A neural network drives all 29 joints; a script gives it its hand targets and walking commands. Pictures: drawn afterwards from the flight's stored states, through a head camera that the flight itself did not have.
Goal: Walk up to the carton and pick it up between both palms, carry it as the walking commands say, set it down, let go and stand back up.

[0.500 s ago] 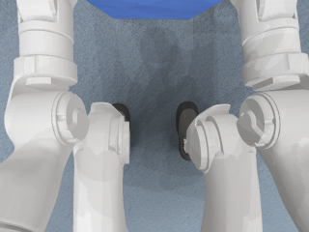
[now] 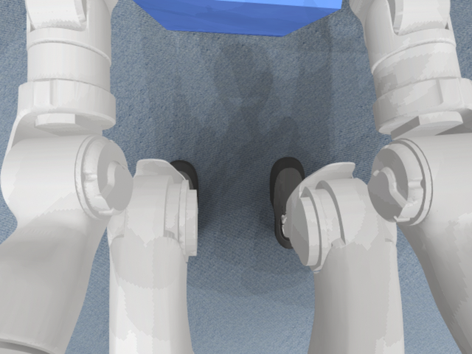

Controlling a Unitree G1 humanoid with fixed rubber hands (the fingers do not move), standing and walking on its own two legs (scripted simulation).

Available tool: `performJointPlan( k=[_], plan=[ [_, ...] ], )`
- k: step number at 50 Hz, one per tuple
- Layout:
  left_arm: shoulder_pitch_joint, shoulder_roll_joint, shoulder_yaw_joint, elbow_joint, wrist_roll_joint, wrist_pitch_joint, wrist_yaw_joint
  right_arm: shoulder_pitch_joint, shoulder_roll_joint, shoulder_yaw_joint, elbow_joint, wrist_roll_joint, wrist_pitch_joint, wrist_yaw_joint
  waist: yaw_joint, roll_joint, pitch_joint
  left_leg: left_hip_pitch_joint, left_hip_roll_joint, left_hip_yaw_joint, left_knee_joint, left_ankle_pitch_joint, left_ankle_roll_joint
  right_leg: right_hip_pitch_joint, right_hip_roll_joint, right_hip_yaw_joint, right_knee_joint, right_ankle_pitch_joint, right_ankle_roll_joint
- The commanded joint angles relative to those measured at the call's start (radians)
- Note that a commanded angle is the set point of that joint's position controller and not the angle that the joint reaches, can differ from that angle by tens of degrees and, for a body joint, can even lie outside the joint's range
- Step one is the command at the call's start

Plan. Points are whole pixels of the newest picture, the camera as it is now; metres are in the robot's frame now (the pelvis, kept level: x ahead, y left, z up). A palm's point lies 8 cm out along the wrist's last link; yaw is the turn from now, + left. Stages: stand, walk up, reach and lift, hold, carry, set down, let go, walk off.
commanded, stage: set down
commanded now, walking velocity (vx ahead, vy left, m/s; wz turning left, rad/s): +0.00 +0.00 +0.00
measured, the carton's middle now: out of the picture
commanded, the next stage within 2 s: none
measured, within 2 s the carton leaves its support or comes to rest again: neither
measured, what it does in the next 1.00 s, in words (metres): stands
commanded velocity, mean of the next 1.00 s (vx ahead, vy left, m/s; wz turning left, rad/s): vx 0.00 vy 0.00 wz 0.00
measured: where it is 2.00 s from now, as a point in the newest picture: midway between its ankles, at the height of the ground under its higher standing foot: (234, 218)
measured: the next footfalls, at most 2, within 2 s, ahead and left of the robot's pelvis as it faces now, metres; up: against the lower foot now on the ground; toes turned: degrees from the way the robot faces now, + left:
none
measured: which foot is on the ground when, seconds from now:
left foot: down 0.00-1.00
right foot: down 0.00-1.00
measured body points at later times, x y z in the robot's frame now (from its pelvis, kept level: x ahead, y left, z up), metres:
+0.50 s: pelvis +0.00 +0.00 -0.01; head +0.39 +0.02 +0.20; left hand +0.57 +0.18 -0.20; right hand +0.57 -0.12 -0.20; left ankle +0.11 +0.14 -0.35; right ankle +0.12 -0.10 -0.35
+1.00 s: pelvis +0.00 +0.00 -0.01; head +0.39 +0.02 +0.20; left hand +0.57 +0.19 -0.20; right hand +0.57 -0.12 -0.20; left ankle +0.11 +0.14 -0.35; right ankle +0.12 -0.10 -0.35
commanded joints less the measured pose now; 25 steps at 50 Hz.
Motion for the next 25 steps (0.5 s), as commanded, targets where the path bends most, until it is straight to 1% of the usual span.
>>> performJointPlan(
  k=[1, 2, 3, 4, 5, 6, 7, 8, 9, 10, 11, 12, 13, 14, 15, 16, 17, 18, 19, 20, 21, 22, 23, 24, 25],
  plan=[
    [-0.577, -0.954, -0.430, 0.010, -0.097, -0.025, -0.306, -0.570, 0.851, 0.307, -0.134, 0.097, -0.050, 0.270, -0.012, 0.053, -1.393, 0.280, -0.054, 0.189, -0.108, 0.228, 0.068, 0.823, 0.061, 0.064, -0.101, 0.384, 0.023],
    [-0.612, -0.892, -0.429, -0.048, -0.102, -0.042, -0.304, -0.627, 0.850, 0.333, -0.208, 0.122, -0.058, 0.268, 0.019, 0.039, -1.459, 0.352, -0.038, 0.180, -0.090, 0.265, 0.084, 0.768, 0.061, 0.064, -0.083, 0.376, 0.033],
    [-0.645, -0.861, -0.427, -0.023, -0.113, -0.041, -0.303, -0.605, 0.846, 0.311, -0.153, 0.109, -0.052, 0.266, -0.019, 0.034, -1.418, 0.328, -0.037, 0.180, -0.082, 0.248, 0.082, 0.742, 0.067, 0.058, -0.097, 0.363, 0.030],
    [-0.611, -0.918, -0.423, -0.017, -0.127, -0.038, -0.310, -0.617, 0.817, 0.325, -0.182, 0.115, -0.061, 0.264, 0.005, 0.043, -1.420, 0.344, -0.041, 0.186, -0.080, 0.245, 0.074, 0.755, 0.058, 0.072, -0.110, 0.330, 0.022],
    [-0.596, -0.902, -0.390, 0.011, -0.092, -0.032, -0.309, -0.668, 0.866, 0.332, -0.211, 0.123, -0.057, 0.267, 0.041, 0.026, -1.388, 0.344, -0.041, 0.177, -0.097, 0.238, 0.090, 0.752, 0.051, 0.076, -0.110, 0.330, 0.030],
    [-0.564, -0.889, -0.410, 0.044, -0.094, -0.025, -0.310, -0.672, 0.822, 0.312, -0.185, 0.112, -0.055, 0.264, 0.003, 0.044, -1.365, 0.362, -0.034, 0.176, -0.097, 0.242, 0.086, 0.709, 0.053, 0.050, -0.096, 0.315, 0.030],
    [-0.569, -0.883, -0.407, 0.014, -0.096, -0.028, -0.306, -0.637, 0.807, 0.316, -0.181, 0.111, -0.053, 0.266, 0.007, 0.033, -1.355, 0.344, -0.034, 0.177, -0.086, 0.224, 0.085, 0.734, 0.053, 0.064, -0.103, 0.308, 0.026],
    [-0.605, -0.892, -0.404, -0.008, -0.103, -0.032, -0.311, -0.622, 0.817, 0.301, -0.152, 0.102, -0.053, 0.270, 0.004, 0.034, -1.365, 0.348, -0.038, 0.174, -0.092, 0.253, 0.077, 0.750, 0.060, 0.065, -0.097, 0.339, 0.022],
    [-0.584, -0.895, -0.410, 0.013, -0.099, -0.040, -0.314, -0.549, 0.824, 0.276, -0.098, 0.073, -0.050, 0.274, -0.013, 0.051, -1.329, 0.300, -0.036, 0.190, -0.073, 0.248, 0.070, 0.732, 0.062, 0.073, -0.104, 0.350, 0.023],
    [-0.532, -0.881, -0.381, 0.041, -0.059, -0.039, -0.317, -0.536, 0.871, 0.269, -0.068, 0.083, -0.044, 0.280, 0.013, 0.062, -1.290, 0.278, -0.040, 0.182, -0.100, 0.206, 0.083, 0.721, 0.066, 0.065, -0.102, 0.324, 0.031],
    [-0.538, -0.911, -0.365, 0.108, -0.062, -0.024, -0.325, -0.574, 0.844, 0.284, -0.094, 0.066, -0.045, 0.279, 0.023, 0.040, -1.230, 0.277, -0.040, 0.169, -0.104, 0.205, 0.080, 0.682, 0.057, 0.066, -0.106, 0.304, 0.027],
    [-0.580, -0.900, -0.414, 0.009, -0.093, -0.040, -0.321, -0.621, 0.823, 0.280, -0.156, 0.081, -0.058, 0.274, -0.025, 0.065, -1.318, 0.316, -0.031, 0.180, -0.093, 0.218, 0.076, 0.744, 0.058, 0.062, -0.100, 0.331, 0.020],
    [-0.603, -0.901, -0.403, 0.044, -0.083, -0.037, -0.322, -0.594, 0.838, 0.262, -0.111, 0.081, -0.054, 0.278, -0.021, 0.076, -1.253, 0.267, -0.032, 0.165, -0.093, 0.193, 0.085, 0.674, 0.055, 0.066, -0.083, 0.298, 0.016],
    [-0.606, -0.912, -0.409, 0.003, -0.096, -0.039, -0.323, -0.591, 0.812, 0.258, -0.120, 0.068, -0.054, 0.284, -0.032, 0.069, -1.267, 0.260, -0.036, 0.167, -0.084, 0.189, 0.080, 0.665, 0.052, 0.072, -0.091, 0.293, 0.012],
    [-0.582, -0.898, -0.368, 0.022, -0.072, -0.046, -0.326, -0.575, 0.820, 0.260, -0.097, 0.067, -0.049, 0.287, -0.013, 0.061, -1.240, 0.278, -0.043, 0.176, -0.078, 0.215, 0.082, 0.658, 0.053, 0.078, -0.098, 0.308, 0.024],
    [-0.572, -0.861, -0.365, 0.062, -0.072, -0.039, -0.329, -0.528, 0.826, 0.235, -0.042, 0.050, -0.044, 0.293, -0.009, 0.061, -1.164, 0.224, -0.033, 0.182, -0.092, 0.179, 0.073, 0.643, 0.053, 0.069, -0.100, 0.286, 0.022],
    [-0.504, -0.876, -0.360, 0.113, -0.056, -0.028, -0.331, -0.503, 0.830, 0.239, -0.059, 0.043, -0.043, 0.292, -0.011, 0.065, -1.175, 0.229, -0.031, 0.180, -0.085, 0.183, 0.076, 0.670, 0.051, 0.070, -0.096, 0.315, 0.019],
    [-0.566, -0.882, -0.381, 0.046, -0.090, -0.043, -0.334, -0.521, 0.821, 0.248, -0.065, 0.036, -0.045, 0.291, -0.051, 0.042, -1.191, 0.211, -0.038, 0.173, -0.066, 0.187, 0.078, 0.674, 0.049, 0.072, -0.093, 0.317, 0.018],
    [-0.544, -0.882, -0.354, 0.093, -0.058, -0.037, -0.336, -0.491, 0.815, 0.223, -0.034, 0.013, -0.037, 0.297, -0.026, 0.070, -1.134, 0.242, -0.042, 0.173, -0.092, 0.161, 0.084, 0.623, 0.057, 0.073, -0.105, 0.254, 0.021],
    [-0.562, -0.894, -0.371, 0.097, -0.075, -0.033, -0.333, -0.545, 0.799, 0.214, -0.062, 0.018, -0.048, 0.298, -0.058, 0.058, -1.153, 0.240, -0.038, 0.166, -0.100, 0.163, 0.082, 0.626, 0.055, 0.052, -0.095, 0.266, 0.015],
    [-0.533, -0.880, -0.377, 0.087, -0.061, -0.042, -0.333, -0.490, 0.818, 0.211, -0.048, 0.028, -0.046, 0.299, -0.034, 0.064, -1.155, 0.247, -0.043, 0.169, -0.092, 0.156, 0.085, 0.609, 0.057, 0.058, -0.092, 0.256, 0.013],
    [-0.555, -0.856, -0.347, 0.092, -0.062, -0.035, -0.335, -0.460, 0.827, 0.182, 0.014, 0.016, -0.035, 0.308, -0.012, 0.097, -1.093, 0.220, -0.029, 0.180, -0.097, 0.148, 0.068, 0.601, 0.055, 0.081, -0.104, 0.244, 0.004],
    [-0.514, -0.902, -0.353, 0.134, -0.054, -0.037, -0.334, -0.466, 0.797, 0.185, 0.025, 0.017, -0.041, 0.312, -0.013, 0.119, -1.066, 0.221, -0.032, 0.176, -0.096, 0.133, 0.073, 0.565, 0.055, 0.074, -0.092, 0.218, 0.001],
    [-0.538, -0.897, -0.363, 0.082, -0.061, -0.039, -0.340, -0.476, 0.781, 0.187, -0.055, 0.001, -0.050, 0.309, -0.039, 0.090, -1.079, 0.210, -0.039, 0.162, -0.096, 0.146, 0.075, 0.580, 0.049, 0.066, -0.085, 0.240, -0.001],
    [-0.569, -0.857, -0.373, 0.046, -0.045, -0.048, -0.333, -0.536, 0.792, 0.176, -0.047, 0.022, -0.048, 0.310, -0.028, 0.109, -1.082, 0.231, -0.036, 0.181, -0.082, 0.155, 0.078, 0.566, 0.051, 0.063, -0.094, 0.232, 0.012]
  ],
)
